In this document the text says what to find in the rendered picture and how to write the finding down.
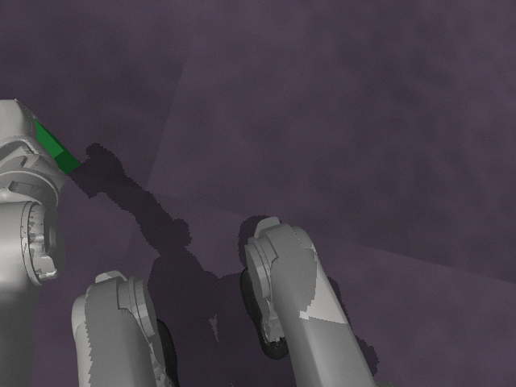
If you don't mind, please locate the left robot arm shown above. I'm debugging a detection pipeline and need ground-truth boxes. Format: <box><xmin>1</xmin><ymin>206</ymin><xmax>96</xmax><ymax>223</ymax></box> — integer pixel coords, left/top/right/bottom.
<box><xmin>0</xmin><ymin>135</ymin><xmax>66</xmax><ymax>387</ymax></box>

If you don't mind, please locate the left robot hand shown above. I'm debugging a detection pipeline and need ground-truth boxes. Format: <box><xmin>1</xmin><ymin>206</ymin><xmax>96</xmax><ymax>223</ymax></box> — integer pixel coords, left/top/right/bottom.
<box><xmin>0</xmin><ymin>99</ymin><xmax>65</xmax><ymax>176</ymax></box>

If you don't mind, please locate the cube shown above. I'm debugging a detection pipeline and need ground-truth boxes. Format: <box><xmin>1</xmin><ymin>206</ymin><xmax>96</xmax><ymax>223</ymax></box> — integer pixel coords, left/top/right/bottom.
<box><xmin>34</xmin><ymin>119</ymin><xmax>80</xmax><ymax>176</ymax></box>

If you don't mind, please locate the left robot foot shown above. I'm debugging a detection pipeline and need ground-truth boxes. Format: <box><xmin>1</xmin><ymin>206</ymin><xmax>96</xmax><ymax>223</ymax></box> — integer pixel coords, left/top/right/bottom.
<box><xmin>156</xmin><ymin>318</ymin><xmax>180</xmax><ymax>387</ymax></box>

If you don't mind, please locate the right robot foot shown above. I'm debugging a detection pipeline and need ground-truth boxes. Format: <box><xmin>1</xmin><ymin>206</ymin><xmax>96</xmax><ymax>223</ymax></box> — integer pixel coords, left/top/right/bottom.
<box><xmin>239</xmin><ymin>267</ymin><xmax>289</xmax><ymax>360</ymax></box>

